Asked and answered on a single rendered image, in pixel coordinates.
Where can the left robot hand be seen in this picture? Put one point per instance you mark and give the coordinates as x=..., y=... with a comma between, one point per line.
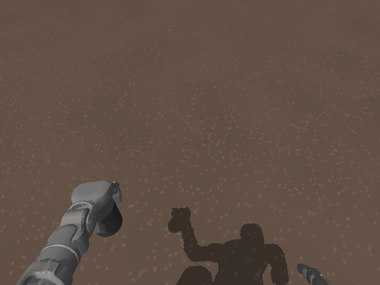
x=99, y=192

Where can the left robot arm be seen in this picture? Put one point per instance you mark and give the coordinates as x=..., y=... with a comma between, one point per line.
x=60, y=257

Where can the right robot hand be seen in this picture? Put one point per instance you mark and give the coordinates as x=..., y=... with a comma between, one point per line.
x=312, y=275

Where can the mug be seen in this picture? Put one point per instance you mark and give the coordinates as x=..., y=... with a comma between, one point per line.
x=111, y=218

